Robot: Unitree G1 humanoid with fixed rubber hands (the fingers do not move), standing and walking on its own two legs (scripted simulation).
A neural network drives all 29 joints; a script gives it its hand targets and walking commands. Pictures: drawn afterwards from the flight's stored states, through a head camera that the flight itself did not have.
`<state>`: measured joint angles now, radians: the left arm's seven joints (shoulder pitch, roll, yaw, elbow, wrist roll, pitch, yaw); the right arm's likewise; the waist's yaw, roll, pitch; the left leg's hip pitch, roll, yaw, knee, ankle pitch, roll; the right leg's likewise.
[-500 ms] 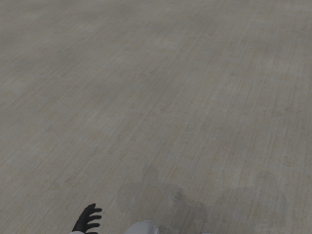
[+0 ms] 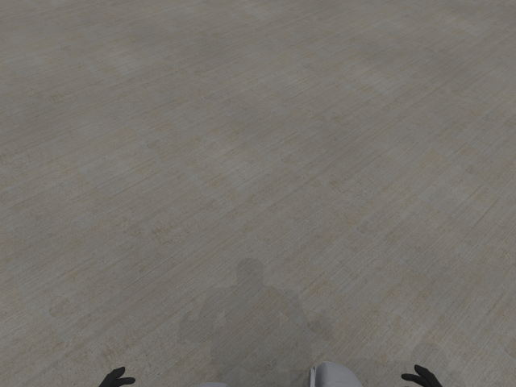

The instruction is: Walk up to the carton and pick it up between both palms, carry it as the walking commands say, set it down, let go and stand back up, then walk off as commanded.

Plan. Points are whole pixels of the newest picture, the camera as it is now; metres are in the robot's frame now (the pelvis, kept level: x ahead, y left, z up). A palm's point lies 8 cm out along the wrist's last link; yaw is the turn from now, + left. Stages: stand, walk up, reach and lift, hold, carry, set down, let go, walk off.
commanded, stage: walk off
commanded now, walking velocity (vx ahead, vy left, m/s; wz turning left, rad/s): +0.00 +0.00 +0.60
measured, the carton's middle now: out of the picture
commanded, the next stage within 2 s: stand in 0.64 s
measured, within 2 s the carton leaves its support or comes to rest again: neither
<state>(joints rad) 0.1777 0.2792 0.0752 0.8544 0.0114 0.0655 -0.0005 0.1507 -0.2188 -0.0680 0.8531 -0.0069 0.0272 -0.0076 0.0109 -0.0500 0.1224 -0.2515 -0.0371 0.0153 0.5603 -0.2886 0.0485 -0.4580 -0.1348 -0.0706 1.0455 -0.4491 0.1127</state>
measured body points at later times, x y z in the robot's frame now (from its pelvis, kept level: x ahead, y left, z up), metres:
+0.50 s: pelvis -0.04 -0.03 +0.00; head +0.00 -0.04 +0.45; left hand -0.01 +0.24 -0.12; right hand +0.13 -0.27 -0.14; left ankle -0.10 +0.10 -0.69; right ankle +0.01 -0.13 -0.73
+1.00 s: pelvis -0.08 -0.02 +0.00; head -0.05 -0.03 +0.44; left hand -0.11 +0.25 -0.13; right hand +0.11 -0.19 -0.16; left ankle -0.10 +0.08 -0.73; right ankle -0.02 -0.12 -0.74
